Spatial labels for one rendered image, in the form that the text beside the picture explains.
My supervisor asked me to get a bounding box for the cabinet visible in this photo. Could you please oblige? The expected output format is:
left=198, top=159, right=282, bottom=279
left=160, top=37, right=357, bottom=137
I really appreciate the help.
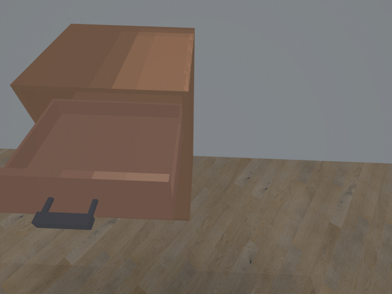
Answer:
left=10, top=24, right=195, bottom=221

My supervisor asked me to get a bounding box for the handle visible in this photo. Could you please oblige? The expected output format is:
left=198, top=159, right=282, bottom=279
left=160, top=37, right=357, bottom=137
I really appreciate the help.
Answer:
left=31, top=197, right=98, bottom=230

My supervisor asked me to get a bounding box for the drawer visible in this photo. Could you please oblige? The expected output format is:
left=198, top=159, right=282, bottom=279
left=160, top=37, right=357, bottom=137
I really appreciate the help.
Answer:
left=0, top=99, right=183, bottom=220

